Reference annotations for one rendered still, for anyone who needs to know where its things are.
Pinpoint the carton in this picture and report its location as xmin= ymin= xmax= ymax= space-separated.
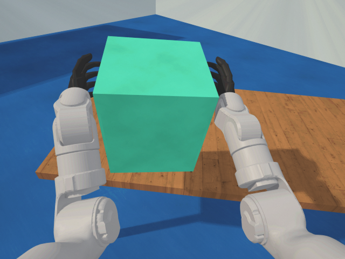
xmin=93 ymin=36 xmax=219 ymax=173

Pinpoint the robot left hand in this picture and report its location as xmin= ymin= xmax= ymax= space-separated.
xmin=68 ymin=53 xmax=101 ymax=98

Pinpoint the table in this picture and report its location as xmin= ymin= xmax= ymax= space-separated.
xmin=35 ymin=89 xmax=345 ymax=213

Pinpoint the robot left upper arm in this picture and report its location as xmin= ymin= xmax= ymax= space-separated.
xmin=17 ymin=196 xmax=120 ymax=259

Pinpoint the robot right hand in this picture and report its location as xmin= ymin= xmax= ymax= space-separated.
xmin=207 ymin=57 xmax=235 ymax=96

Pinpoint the right robot forearm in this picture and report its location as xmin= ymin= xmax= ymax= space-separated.
xmin=214 ymin=92 xmax=306 ymax=224

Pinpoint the left robot forearm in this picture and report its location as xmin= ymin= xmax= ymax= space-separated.
xmin=52 ymin=87 xmax=106 ymax=240

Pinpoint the robot right upper arm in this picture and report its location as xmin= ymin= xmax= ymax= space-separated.
xmin=240 ymin=189 xmax=345 ymax=259

